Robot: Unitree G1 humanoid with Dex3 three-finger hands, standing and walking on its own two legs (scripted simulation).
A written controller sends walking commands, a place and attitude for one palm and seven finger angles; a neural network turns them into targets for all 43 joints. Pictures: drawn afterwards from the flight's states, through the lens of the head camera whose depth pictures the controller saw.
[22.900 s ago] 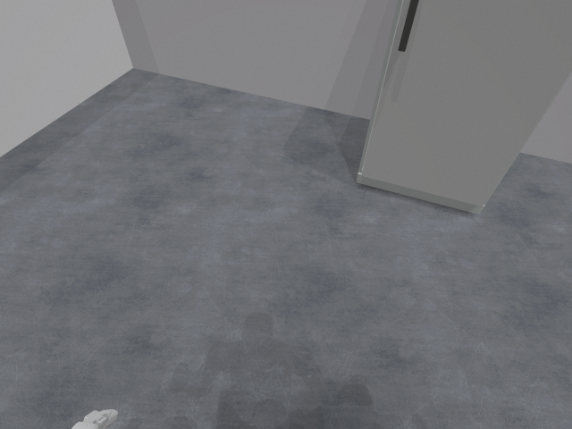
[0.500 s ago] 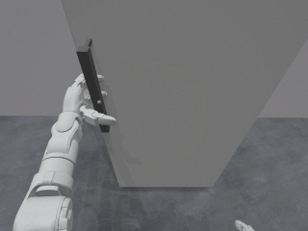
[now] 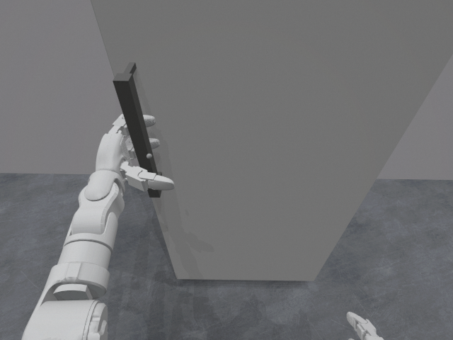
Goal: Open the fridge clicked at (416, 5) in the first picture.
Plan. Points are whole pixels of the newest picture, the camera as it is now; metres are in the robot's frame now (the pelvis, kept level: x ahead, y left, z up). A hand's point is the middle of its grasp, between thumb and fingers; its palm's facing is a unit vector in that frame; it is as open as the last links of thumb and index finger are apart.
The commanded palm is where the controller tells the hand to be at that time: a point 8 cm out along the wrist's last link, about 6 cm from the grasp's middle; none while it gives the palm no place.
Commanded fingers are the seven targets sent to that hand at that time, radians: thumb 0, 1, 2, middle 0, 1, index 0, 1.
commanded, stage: slide the fingers in behind the handle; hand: left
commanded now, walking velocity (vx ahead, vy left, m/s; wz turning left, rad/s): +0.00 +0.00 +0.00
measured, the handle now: (145, 139) +0.46 +0.18 +0.12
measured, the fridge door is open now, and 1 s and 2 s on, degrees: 0 0 0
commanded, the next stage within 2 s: grip the handle and tug to test in 0.30 s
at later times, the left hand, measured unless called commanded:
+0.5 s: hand (148, 156) +0.40 +0.16 +0.13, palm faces +0.04 -1.00 +0.00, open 13.9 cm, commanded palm +0.37 +0.21 +0.13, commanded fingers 0.00 -0.22 0.42 -0.33 -1.24 -0.33 -1.24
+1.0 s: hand (148, 154) +0.40 +0.16 +0.13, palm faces +0.05 -1.00 +0.00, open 7.0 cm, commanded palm +0.37 +0.21 +0.13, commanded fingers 0.00 0.90 0.90 -0.45 -1.40 -0.45 -1.40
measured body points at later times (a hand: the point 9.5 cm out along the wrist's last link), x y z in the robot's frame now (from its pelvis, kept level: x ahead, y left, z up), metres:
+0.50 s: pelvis +0.00 +0.01 +0.00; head +0.00 +0.01 +0.45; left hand +0.39 +0.21 +0.14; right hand +0.12 -0.24 -0.10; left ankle +0.00 +0.13 -0.73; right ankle -0.01 -0.10 -0.73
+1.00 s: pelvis -0.01 +0.01 +0.00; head +0.00 +0.01 +0.45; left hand +0.39 +0.22 +0.14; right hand +0.11 -0.24 -0.11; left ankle +0.00 +0.13 -0.73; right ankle -0.01 -0.10 -0.73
